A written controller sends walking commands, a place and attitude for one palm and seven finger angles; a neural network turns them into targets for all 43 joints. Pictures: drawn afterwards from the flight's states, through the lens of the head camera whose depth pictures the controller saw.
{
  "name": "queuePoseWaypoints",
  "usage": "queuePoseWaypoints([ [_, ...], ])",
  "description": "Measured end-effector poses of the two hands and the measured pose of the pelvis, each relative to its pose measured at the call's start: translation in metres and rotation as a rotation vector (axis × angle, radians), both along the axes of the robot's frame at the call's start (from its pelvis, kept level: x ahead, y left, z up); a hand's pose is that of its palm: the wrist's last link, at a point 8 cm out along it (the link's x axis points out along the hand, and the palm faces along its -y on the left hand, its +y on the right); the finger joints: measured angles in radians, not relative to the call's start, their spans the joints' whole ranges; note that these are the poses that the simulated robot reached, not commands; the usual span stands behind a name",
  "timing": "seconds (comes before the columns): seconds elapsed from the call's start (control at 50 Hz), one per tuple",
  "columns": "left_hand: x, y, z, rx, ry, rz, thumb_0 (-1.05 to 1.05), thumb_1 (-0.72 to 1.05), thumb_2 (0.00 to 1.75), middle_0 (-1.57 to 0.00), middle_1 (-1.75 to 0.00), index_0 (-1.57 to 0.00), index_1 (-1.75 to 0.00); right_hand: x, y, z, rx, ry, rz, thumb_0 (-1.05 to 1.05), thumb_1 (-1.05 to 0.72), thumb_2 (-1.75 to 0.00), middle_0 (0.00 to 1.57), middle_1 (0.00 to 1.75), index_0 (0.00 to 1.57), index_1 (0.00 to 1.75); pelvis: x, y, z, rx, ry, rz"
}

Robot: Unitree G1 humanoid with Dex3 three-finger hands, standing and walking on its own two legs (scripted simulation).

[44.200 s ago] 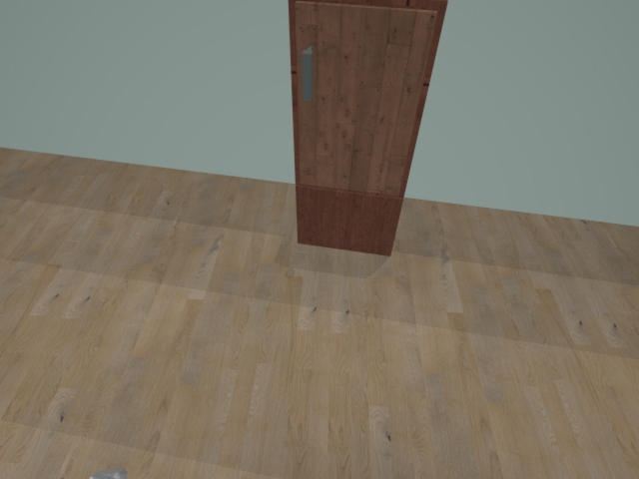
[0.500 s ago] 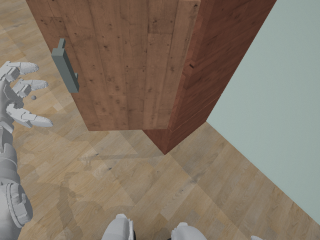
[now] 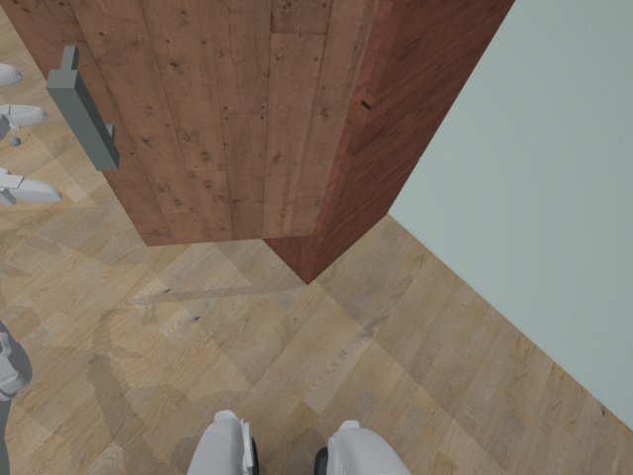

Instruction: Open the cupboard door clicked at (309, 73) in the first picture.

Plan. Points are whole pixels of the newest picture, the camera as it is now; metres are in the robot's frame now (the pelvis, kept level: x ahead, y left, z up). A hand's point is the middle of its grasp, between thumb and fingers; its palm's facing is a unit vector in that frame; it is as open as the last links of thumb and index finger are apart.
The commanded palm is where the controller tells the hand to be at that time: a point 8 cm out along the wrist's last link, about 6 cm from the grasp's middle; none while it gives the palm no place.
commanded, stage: move the hooked fingers beside the handle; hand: left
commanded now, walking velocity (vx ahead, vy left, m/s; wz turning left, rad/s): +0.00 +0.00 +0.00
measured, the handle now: (90, 111) +0.53 +0.25 +0.08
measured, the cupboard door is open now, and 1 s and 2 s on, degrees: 53 53 53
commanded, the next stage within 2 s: slide the fingers in behind the handle in 0.74 s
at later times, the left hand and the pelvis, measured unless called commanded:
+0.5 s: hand (20, 153) +0.46 +0.30 +0.08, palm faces +0.08 -1.00 +0.01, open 14.0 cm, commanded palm +0.44 +0.35 +0.08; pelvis +0.01 +0.00 +0.00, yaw +0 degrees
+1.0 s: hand (30, 150) +0.46 +0.29 +0.08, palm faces +0.08 -1.00 +0.00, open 14.0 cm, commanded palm +0.44 +0.33 +0.08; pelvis +0.00 +0.00 +0.00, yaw +0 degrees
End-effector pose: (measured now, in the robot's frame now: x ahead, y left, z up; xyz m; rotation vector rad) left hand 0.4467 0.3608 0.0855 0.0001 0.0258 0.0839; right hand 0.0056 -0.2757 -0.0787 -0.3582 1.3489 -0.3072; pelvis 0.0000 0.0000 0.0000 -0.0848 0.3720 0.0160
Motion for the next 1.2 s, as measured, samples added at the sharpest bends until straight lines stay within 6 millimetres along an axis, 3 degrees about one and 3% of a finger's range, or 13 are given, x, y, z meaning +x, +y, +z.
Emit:
queuePoseWaypoints([
  [0.2,0.0,0.0,-0.011,-0.005,0.028,0.011,-0.02,-0.5,0.3,-0.3,-1.2,-0.3,-1.2,0.001,0.007,0.001,0.018,-0.003,-0.012,0.0,-0.9,-0.9,0.2,0.3,0.2,0.3,0.004,0.003,0.001,0.0,0.004,-0.011],
  [0.4,-0.007,0.0,-0.001,0.007,-0.009,-0.006,-0.02,-0.5,0.3,-0.3,-1.2,-0.3,-1.2,0.012,0.009,0.0,0.031,-0.006,0.005,0.0,-0.9,-0.9,0.2,0.3,0.2,0.3,0.006,0.004,0.004,-0.002,-0.009,-0.001],
  [0.6,-0.012,-0.005,-0.007,0.003,0.011,0.018,-0.02,-0.5,0.3,-0.3,-1.2,-0.3,-1.2,0.025,0.005,-0.001,0.025,-0.06,0.03,0.0,-0.9,-0.9,0.2,0.3,0.2,0.3,0.002,0.001,0.002,0.001,-0.019,0.003],
  [0.96,-0.007,-0.011,-0.004,0.005,0.002,-0.005,-0.02,-0.5,0.3,-0.3,-1.2,-0.3,-1.2,0.003,-0.002,-0.004,0.024,0.003,-0.004,0.0,-0.9,-0.9,0.2,0.3,0.2,0.3,0.002,-0.005,0.0,0.002,-0.006,-0.002],
  [1.2,-0.005,-0.026,-0.006,0.002,-0.007,0.0,-0.02,-0.5,0.3,-0.3,-1.2,-0.3,-1.2,0.01,0.001,-0.005,0.04,-0.029,-0.004,0.0,-0.9,-0.9,0.2,0.3,0.2,0.3,0.002,-0.005,0.001,0.005,-0.017,-0.002],
])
